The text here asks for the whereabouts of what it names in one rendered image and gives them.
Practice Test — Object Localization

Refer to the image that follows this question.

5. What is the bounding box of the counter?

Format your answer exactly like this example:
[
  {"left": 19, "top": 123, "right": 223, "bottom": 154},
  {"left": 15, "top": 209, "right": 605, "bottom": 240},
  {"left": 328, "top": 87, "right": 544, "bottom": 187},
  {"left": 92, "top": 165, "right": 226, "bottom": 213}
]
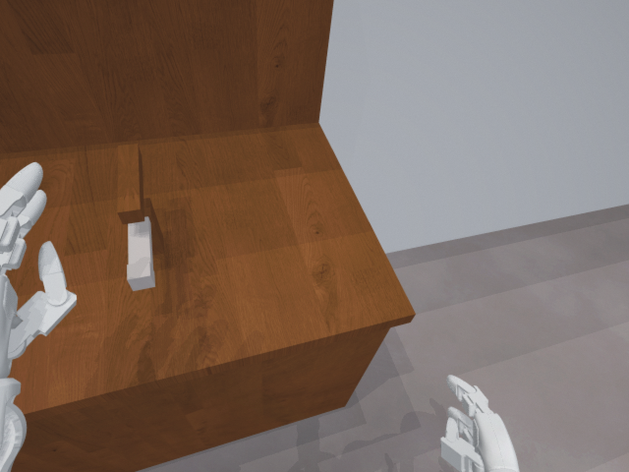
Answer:
[{"left": 0, "top": 0, "right": 416, "bottom": 472}]

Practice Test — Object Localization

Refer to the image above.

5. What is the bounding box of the left robot hand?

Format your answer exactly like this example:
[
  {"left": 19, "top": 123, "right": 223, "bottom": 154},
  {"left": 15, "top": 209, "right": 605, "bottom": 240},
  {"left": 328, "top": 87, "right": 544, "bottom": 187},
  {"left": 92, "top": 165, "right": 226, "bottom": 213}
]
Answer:
[{"left": 0, "top": 162, "right": 77, "bottom": 379}]

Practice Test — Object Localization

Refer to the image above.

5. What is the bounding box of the tap lever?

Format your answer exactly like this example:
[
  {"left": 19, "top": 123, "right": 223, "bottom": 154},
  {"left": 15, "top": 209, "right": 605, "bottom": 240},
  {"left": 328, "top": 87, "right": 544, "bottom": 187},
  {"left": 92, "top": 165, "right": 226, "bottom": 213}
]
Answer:
[{"left": 127, "top": 216, "right": 155, "bottom": 291}]

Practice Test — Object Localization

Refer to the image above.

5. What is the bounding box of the right robot hand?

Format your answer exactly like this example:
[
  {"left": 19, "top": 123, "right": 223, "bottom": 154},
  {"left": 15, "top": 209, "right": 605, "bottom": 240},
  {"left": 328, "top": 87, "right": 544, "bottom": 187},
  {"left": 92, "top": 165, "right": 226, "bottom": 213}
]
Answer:
[{"left": 440, "top": 375, "right": 520, "bottom": 472}]

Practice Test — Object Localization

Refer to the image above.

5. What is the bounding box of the left robot forearm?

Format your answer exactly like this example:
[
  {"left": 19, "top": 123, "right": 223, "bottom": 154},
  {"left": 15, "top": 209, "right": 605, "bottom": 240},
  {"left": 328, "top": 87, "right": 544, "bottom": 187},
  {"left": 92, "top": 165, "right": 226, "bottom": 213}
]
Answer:
[{"left": 0, "top": 378, "right": 27, "bottom": 472}]

